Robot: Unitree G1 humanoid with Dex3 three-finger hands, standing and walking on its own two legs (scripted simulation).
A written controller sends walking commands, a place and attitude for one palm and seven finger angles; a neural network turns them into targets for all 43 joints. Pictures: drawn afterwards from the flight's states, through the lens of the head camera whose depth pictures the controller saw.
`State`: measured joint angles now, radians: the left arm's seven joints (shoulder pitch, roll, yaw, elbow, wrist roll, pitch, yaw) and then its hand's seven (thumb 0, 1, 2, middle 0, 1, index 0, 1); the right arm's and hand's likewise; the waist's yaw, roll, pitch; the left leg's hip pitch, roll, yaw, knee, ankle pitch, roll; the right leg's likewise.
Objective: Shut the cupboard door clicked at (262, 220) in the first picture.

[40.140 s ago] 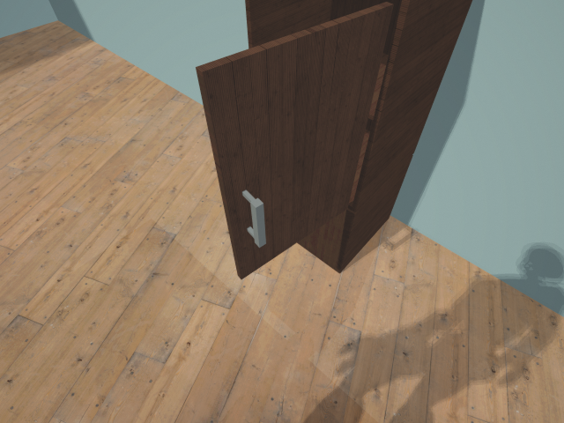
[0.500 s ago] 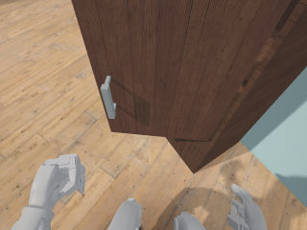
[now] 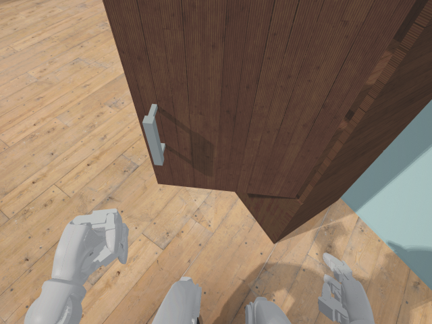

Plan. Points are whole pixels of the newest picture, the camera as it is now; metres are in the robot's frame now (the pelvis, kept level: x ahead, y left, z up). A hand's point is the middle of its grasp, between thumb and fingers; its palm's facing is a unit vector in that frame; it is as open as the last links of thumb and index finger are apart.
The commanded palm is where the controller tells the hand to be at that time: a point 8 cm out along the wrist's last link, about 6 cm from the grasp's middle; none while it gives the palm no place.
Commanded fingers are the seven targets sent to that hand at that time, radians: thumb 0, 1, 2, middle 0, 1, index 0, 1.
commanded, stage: bring the fist close to the handle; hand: left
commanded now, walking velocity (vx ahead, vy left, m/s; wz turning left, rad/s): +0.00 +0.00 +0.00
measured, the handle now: (156, 136) +0.47 +0.17 +0.03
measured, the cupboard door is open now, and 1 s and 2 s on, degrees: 52 52 44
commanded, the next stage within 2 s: push the door shut along its arc in 1.22 s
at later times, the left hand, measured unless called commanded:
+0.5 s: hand (152, 203) +0.31 +0.15 +0.04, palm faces -0.07 -1.00 -0.01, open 3.1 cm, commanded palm +0.30 +0.19 +0.04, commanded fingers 0.00 0.90 0.90 -1.30 -1.50 -1.30 -1.50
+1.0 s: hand (173, 174) +0.38 +0.12 +0.04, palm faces -0.04 -1.00 -0.03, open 3.1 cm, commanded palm +0.35 +0.17 +0.04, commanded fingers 0.00 0.90 0.90 -1.30 -1.50 -1.30 -1.50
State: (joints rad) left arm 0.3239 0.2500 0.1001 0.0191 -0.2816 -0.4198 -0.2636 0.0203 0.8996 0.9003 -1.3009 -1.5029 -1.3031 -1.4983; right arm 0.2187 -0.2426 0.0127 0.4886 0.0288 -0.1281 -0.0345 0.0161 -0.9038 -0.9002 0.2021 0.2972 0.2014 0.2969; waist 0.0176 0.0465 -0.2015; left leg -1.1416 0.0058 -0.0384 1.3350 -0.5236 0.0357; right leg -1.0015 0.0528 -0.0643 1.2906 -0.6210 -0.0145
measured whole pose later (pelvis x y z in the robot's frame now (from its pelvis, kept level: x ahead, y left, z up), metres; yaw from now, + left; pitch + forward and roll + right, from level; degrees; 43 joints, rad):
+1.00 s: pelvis +0.01 -0.01 +0.01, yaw -1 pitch +21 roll -2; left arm -0.26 0.19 0.10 0.56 -0.16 -0.46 -0.09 0.02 0.90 0.90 -1.30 -1.50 -1.30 -1.50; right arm 0.26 -0.24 -0.01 0.59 0.01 0.02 0.02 0.01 -0.91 -0.90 0.20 0.30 0.20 0.30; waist -0.04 0.03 -0.19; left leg -1.14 0.02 0.01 1.28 -0.51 0.02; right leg -1.04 0.06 -0.02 1.28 -0.61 -0.03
